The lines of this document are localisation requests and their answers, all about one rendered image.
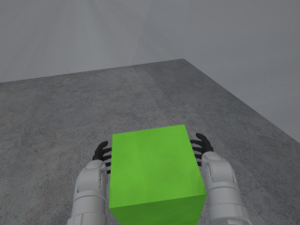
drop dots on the left robot hand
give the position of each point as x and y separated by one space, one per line
100 152

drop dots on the right robot hand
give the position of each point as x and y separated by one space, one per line
205 146

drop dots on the carton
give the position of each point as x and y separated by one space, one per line
155 178

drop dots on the left robot forearm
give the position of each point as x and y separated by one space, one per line
89 198

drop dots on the right robot forearm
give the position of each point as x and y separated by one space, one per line
225 203

